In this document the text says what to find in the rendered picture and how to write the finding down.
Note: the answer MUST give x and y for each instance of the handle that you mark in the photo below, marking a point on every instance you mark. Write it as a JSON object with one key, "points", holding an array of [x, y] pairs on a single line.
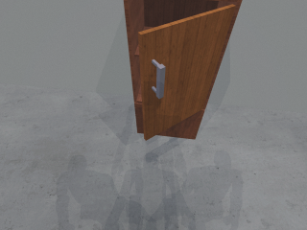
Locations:
{"points": [[160, 79]]}

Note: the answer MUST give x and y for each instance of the cupboard door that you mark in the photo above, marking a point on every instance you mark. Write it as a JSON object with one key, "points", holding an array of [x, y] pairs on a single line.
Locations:
{"points": [[189, 49]]}

